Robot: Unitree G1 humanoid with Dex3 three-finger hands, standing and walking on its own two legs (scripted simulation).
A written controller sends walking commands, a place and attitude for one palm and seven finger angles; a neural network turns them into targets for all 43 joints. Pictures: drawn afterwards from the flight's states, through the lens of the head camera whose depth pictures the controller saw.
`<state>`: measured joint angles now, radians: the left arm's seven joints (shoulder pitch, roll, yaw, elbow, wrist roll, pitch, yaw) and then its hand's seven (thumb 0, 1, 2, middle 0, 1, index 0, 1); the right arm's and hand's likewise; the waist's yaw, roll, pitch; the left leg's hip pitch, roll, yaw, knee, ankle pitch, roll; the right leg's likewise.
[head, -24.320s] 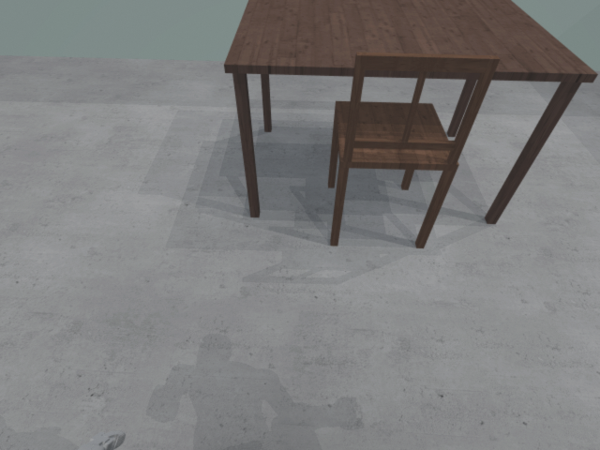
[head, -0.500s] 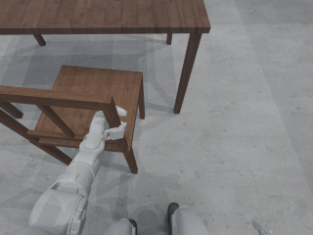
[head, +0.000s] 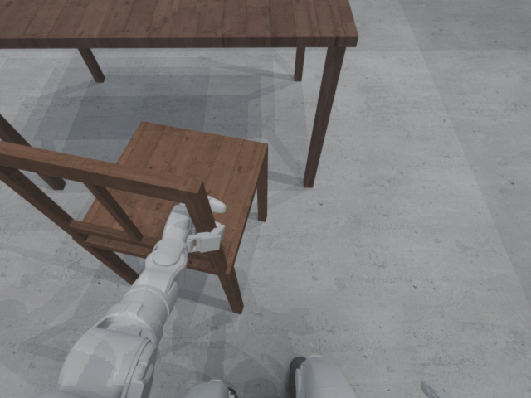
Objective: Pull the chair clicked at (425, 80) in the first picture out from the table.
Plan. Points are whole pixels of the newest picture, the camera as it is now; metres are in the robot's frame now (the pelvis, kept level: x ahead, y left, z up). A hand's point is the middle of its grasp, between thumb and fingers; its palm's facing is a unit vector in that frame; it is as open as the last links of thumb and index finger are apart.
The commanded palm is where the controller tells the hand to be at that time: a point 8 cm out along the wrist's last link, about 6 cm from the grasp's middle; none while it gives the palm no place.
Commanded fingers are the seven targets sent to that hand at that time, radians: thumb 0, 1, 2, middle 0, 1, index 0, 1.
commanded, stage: step backward, pulling the chair out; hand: left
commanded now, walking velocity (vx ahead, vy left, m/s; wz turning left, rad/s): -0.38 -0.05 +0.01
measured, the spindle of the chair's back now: (117, 212) +0.43 +0.29 -0.09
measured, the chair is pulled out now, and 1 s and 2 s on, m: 0.34 0.54 0.59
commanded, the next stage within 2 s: stop walking, hand still on the chair in 0.68 s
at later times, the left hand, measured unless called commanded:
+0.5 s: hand (212, 299) +0.26 +0.09 -0.06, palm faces -0.08 -0.99 -0.12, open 6.2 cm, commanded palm +0.28 +0.14 -0.06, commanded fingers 0.00 0.90 0.90 -0.50 -1.45 -0.50 -1.45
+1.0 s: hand (211, 365) +0.17 +0.08 -0.06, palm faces -0.10 -0.99 -0.12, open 6.1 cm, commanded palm +0.16 +0.14 -0.05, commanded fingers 0.00 0.90 0.90 -0.50 -1.45 -0.50 -1.45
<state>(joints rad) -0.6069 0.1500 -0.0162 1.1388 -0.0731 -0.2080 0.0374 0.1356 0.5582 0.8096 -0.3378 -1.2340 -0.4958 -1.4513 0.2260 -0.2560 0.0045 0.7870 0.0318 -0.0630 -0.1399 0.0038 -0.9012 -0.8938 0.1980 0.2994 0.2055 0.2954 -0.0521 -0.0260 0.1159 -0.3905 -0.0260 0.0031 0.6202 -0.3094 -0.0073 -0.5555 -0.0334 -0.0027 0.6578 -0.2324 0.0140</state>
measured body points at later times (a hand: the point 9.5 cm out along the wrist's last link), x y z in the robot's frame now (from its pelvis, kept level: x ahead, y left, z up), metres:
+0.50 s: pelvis -0.10 -0.01 +0.00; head -0.03 -0.02 +0.44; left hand +0.26 +0.14 -0.04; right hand -0.04 -0.28 -0.14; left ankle -0.08 +0.12 -0.72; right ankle +0.03 -0.11 -0.72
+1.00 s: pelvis -0.14 -0.01 +0.01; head -0.09 -0.02 +0.45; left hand +0.17 +0.14 -0.04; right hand -0.07 -0.25 -0.13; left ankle -0.18 +0.10 -0.72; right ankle -0.11 -0.12 -0.72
